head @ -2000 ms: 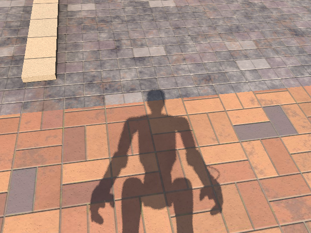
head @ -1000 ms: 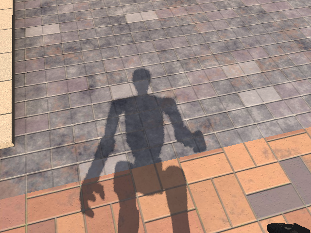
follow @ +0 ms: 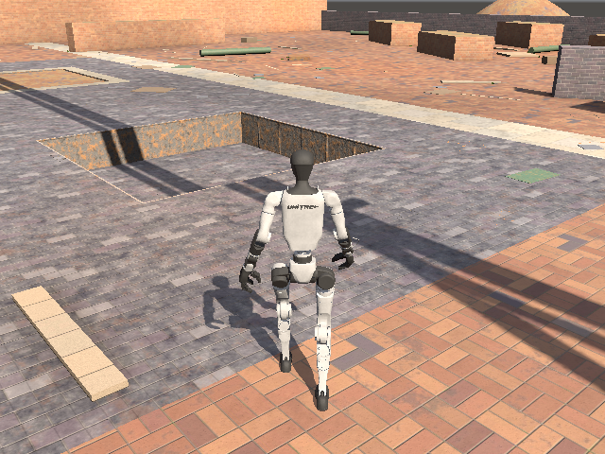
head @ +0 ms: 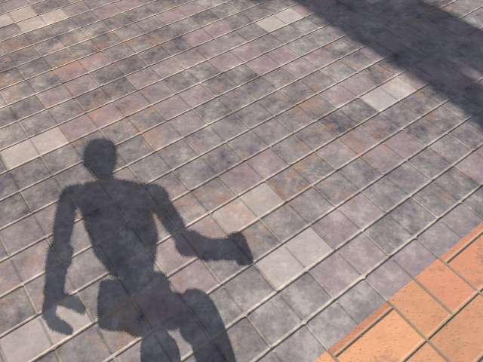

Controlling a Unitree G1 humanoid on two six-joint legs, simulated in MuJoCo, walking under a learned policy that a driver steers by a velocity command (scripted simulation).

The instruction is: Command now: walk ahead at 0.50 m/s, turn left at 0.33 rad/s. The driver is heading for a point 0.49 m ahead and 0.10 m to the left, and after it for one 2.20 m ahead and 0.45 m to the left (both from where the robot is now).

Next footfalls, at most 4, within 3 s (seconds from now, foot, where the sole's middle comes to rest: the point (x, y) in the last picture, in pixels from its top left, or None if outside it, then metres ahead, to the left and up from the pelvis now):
0.48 right None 0.47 -0.07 -0.76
0.98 left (156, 310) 0.60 0.30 -0.76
1.50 right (203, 210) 0.96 0.21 -0.76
2.00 left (138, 209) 0.95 0.43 -0.76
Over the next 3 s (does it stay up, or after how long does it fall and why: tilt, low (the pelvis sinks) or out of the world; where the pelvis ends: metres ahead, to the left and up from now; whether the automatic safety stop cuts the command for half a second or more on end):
stays up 1.00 0.32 0.03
